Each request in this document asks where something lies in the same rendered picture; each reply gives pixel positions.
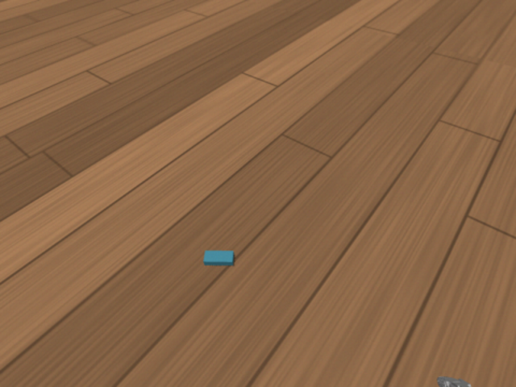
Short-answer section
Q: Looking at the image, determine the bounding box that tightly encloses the small box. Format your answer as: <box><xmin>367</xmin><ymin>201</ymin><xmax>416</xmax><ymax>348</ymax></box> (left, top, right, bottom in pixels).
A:
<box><xmin>203</xmin><ymin>251</ymin><xmax>234</xmax><ymax>265</ymax></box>

